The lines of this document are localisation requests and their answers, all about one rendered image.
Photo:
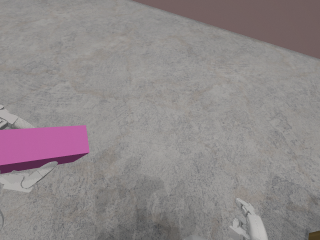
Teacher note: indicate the robot left hand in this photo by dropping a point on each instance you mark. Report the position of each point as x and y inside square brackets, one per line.
[17, 180]

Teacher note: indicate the sponge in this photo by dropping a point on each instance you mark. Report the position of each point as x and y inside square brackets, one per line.
[30, 148]

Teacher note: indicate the robot right hand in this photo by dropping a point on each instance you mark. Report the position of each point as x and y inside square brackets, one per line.
[250, 229]

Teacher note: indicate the table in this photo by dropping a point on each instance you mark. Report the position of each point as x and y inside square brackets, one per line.
[314, 235]

